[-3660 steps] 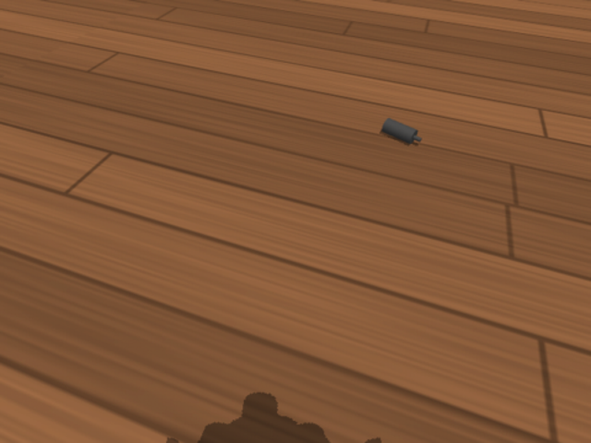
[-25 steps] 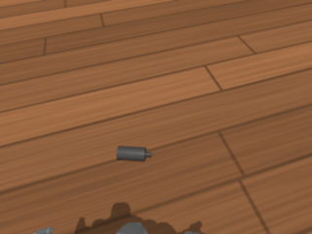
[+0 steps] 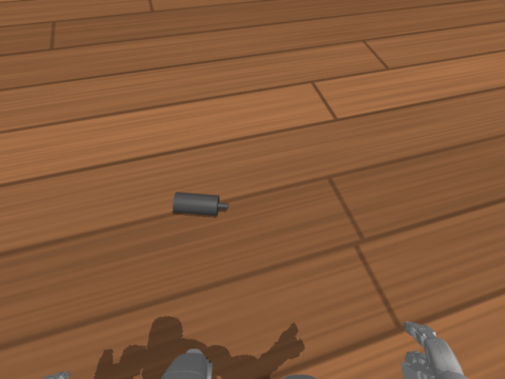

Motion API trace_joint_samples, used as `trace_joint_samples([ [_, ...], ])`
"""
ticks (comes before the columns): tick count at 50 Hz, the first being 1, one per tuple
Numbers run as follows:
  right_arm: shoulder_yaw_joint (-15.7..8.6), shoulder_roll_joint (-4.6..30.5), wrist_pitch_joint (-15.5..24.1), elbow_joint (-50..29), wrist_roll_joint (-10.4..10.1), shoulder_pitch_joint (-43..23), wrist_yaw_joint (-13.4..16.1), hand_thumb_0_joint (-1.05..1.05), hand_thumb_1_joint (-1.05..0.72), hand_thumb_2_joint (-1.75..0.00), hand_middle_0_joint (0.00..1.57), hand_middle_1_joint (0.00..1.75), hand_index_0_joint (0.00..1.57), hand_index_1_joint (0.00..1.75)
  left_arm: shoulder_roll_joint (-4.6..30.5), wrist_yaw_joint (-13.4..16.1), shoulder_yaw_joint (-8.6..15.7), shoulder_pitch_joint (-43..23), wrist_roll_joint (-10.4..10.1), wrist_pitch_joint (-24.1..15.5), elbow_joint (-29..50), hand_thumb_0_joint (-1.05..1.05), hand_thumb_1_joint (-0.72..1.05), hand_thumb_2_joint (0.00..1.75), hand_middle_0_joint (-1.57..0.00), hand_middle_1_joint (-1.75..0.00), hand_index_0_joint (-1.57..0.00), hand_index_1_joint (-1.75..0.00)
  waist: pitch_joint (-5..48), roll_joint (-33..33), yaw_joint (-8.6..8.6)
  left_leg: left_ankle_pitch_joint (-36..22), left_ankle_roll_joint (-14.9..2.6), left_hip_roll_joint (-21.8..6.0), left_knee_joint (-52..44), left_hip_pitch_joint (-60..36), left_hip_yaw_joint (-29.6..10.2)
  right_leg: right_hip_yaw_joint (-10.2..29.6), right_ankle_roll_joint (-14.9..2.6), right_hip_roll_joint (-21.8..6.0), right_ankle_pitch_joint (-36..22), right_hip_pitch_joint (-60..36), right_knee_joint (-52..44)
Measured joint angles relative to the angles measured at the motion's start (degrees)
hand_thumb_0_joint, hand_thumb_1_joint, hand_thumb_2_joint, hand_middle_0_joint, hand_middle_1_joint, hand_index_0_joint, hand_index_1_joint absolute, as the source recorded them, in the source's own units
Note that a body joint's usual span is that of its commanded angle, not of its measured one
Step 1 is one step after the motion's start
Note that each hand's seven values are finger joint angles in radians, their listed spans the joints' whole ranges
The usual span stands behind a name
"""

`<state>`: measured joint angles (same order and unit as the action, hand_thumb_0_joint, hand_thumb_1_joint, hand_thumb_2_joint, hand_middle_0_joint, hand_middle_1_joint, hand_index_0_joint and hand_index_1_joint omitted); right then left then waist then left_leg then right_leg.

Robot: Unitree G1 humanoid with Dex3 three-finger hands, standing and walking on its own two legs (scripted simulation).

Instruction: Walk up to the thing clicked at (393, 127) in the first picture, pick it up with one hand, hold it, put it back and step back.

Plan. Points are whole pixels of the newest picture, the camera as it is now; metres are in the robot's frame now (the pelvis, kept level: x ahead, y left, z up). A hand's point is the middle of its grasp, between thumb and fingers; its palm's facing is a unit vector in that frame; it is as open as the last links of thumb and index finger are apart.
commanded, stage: step back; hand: left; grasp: from above
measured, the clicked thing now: (201, 204) +0.81 +0.21 -0.71
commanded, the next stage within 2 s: stand in 1.86 s
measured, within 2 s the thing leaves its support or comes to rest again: neither
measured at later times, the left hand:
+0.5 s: hand out of the picture -0.07 +0.27 -0.14, palm faces +0.07 -0.92 -0.39, open 7.4 cm
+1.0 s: hand out of the picture -0.27 +0.25 -0.13, palm faces +0.07 -0.90 -0.42, open 7.4 cm
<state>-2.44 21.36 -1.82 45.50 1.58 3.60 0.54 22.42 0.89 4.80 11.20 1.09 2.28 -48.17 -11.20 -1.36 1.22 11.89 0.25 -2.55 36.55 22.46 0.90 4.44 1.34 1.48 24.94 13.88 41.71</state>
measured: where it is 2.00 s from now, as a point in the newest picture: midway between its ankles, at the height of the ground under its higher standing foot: outside the picture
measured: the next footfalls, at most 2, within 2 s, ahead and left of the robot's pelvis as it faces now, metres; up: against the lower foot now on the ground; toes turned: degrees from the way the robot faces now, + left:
right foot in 0.02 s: +0.01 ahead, -0.13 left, +0.00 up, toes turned +4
left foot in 0.38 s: -0.14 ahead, +0.11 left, +0.00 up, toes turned +3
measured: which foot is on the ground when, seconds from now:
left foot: down 0.00-0.04, up 0.06-0.36, down 0.38-0.76, up 0.78-1.00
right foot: up 0.00-0.00, down 0.02-0.40, up 0.42-0.70, down 0.72-1.00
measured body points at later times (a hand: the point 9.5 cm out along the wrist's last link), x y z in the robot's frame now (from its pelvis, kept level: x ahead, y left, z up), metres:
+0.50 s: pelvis -0.18 +0.00 +0.01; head -0.13 +0.02 +0.45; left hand -0.07 +0.32 -0.11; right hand -0.09 -0.31 -0.11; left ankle -0.18 +0.11 -0.72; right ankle -0.12 -0.13 -0.66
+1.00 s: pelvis -0.31 -0.03 +0.01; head -0.30 -0.04 +0.46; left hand -0.27 +0.30 -0.10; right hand -0.23 -0.34 -0.12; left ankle -0.31 +0.11 -0.71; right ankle -0.30 -0.15 -0.72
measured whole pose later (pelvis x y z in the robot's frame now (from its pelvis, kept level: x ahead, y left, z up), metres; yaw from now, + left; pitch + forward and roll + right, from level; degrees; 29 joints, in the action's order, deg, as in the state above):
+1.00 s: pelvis -0.31 -0.03 +0.01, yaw +4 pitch -3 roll +0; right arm -3.2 23.2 -2.1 55.2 1.9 13.8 -0.7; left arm 20.7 -0.3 4.0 13.8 3.1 -0.9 -54.0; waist -3.1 2.8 1.1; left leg 26.7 0.8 0.8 42.4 17.1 -4.7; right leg -0.7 -0.3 -0.8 19.3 13.0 34.7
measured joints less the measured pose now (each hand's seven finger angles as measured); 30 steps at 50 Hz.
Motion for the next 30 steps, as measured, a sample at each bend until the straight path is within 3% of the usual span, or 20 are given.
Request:
trace_joint_samples([
  [2,-0.49,1.50,-0.73,0.21,-0.48,-1.14,0.00,0.00,-0.90,-0.90,0.21,0.30,0.21,0.30,-1.53,-0.07,-0.19,-0.49,0.48,-0.43,-1.62,0.00,0.91,0.90,-0.21,-0.30,-0.20,-0.30,-1.36,3.84,-0.81,-0.04,0.49,-1.98,2.79,1.62,-1.81,-2.21,-1.28,1.76,-3.03,-2.16,-4.90],
  [3,-0.78,2.03,-1.20,0.60,-0.77,-1.01,0.10,0.00,-0.90,-0.90,0.21,0.30,0.21,0.30,-2.36,-0.36,-0.48,-0.32,0.82,-0.50,-1.93,0.01,0.91,0.90,-0.21,-0.30,-0.20,-0.30,-1.36,5.62,-1.51,1.55,-0.08,-1.82,3.90,2.41,-3.84,-3.37,-1.74,2.50,-3.66,-2.04,-4.90],
  [6,-1.05,1.44,-2.36,2.28,-1.16,1.13,0.55,0.00,-0.90,-0.90,0.20,0.30,0.21,0.30,-2.56,-0.91,-1.07,1.52,1.17,-0.39,-1.42,0.01,0.91,0.90,-0.21,-0.30,-0.20,-0.30,1.23,3.66,0.24,14.47,-0.14,4.45,17.31,5.41,-6.58,-1.54,-2.60,0.16,-4.72,0.79,-3.38],
  [9,-0.87,1.76,-2.21,3.12,-1.47,3.72,0.32,0.00,-0.90,-0.90,0.20,0.30,0.21,0.30,-2.72,-0.62,-0.89,1.82,1.31,0.01,-1.21,0.01,0.90,0.90,-0.21,-0.30,-0.21,-0.30,3.01,2.70,0.13,15.15,-0.22,8.64,27.96,5.70,-8.69,-0.99,-2.44,-1.82,-7.76,2.21,-5.98],
  [11,-0.82,2.16,-1.87,3.47,-1.37,5.37,0.51,0.00,-0.90,-0.90,0.20,0.30,0.21,0.30,-2.54,-0.39,-0.64,0.93,1.53,0.06,-0.43,0.01,0.90,0.90,-0.21,-0.30,-0.21,-0.30,3.49,2.84,-0.24,15.19,0.28,9.33,29.97,4.22,-9.26,-1.48,-2.23,-2.38,-9.51,3.79,-6.97],
  [14,-0.72,2.45,-1.70,4.17,-1.13,6.92,0.83,0.00,-0.90,-0.90,0.20,0.30,0.21,0.30,-1.88,0.28,-0.52,-1.21,1.78,-0.30,1.69,0.01,0.90,0.90,-0.21,-0.30,-0.21,-0.30,2.67,3.33,-0.98,17.13,1.03,7.81,23.60,-0.39,-8.44,-2.97,-1.92,-2.69,-11.63,6.22,-7.24],
  [17,-0.63,1.97,-1.43,4.81,-0.64,7.62,0.80,0.00,-0.90,-0.90,0.20,0.30,0.21,0.30,-0.94,0.75,-0.52,-4.01,1.58,-0.44,3.83,0.01,0.90,0.90,-0.21,-0.30,-0.21,-0.30,0.94,3.06,-1.73,17.57,1.02,5.37,11.04,-5.69,-5.76,-4.92,-1.46,-3.41,-12.90,8.85,-5.70],
  [19,-0.68,1.10,-0.98,5.24,-0.25,7.69,0.62,0.00,-0.90,-0.90,0.20,0.30,0.21,0.30,0.04,0.76,-0.64,-5.75,1.05,-0.08,4.73,0.00,0.90,0.90,-0.21,-0.30,-0.20,-0.30,-0.24,1.58,-1.98,11.48,0.09,4.96,1.50,-9.16,-3.74,-5.42,-0.87,-4.54,-13.08,10.94,-3.14],
  [21,-0.49,-0.97,-0.99,5.79,0.40,6.94,0.26,0.01,-0.90,-0.90,0.20,0.30,0.21,0.30,1.18,0.84,-0.41,-6.77,0.52,0.74,4.35,0.00,0.90,0.90,-0.21,-0.30,-0.20,-0.30,-1.95,-2.62,-0.83,8.83,-1.03,7.00,0.25,-9.86,-1.44,-2.33,-1.07,-5.62,-10.98,12.28,-0.26],
  [23,0.14,-1.35,-1.05,5.50,0.76,7.26,-0.51,0.01,-0.90,-0.90,0.20,0.30,0.21,0.30,0.56,1.05,-0.48,-6.25,0.29,1.65,2.92,0.00,0.91,0.90,-0.21,-0.30,-0.20,-0.30,-0.99,-1.83,-1.77,8.17,-1.60,5.55,1.01,-8.47,-2.21,-0.22,-1.34,-1.59,0.40,14.06,8.21],
  [24,0.30,-1.38,-0.95,5.50,0.91,7.40,-0.61,0.01,-0.90,-0.90,0.21,0.30,0.21,0.30,0.20,0.97,-0.62,-5.95,0.22,2.03,2.13,0.00,0.91,0.90,-0.21,-0.30,-0.20,-0.30,-0.38,-0.95,-2.50,7.43,-1.71,4.57,0.71,-7.93,-3.13,0.57,-1.47,0.64,3.31,14.59,13.42],
  [27,0.69,-1.56,-1.01,5.42,1.24,7.11,-0.34,0.01,-0.90,-0.90,0.21,0.30,0.21,0.30,-0.07,0.41,-0.74,-4.22,-0.44,2.15,1.07,0.00,0.91,0.90,-0.21,-0.30,-0.20,-0.30,1.80,-0.57,-2.18,4.06,-1.47,2.75,-2.53,-6.80,-3.22,3.34,-1.84,4.70,3.68,14.81,25.43],
  [30,0.46,-1.15,-0.74,4.36,0.96,5.51,-0.22,0.01,-0.90,-0.90,0.21,0.30,0.21,0.30,-0.02,0.06,-0.64,-2.57,-0.33,1.58,0.47,0.00,0.91,0.90,-0.21,-0.30,-0.20,-0.30,2.44,-0.71,-1.28,1.41,-1.24,1.79,-4.09,-4.94,-2.48,3.38,-0.82,4.41,3.60,10.86,25.35],
])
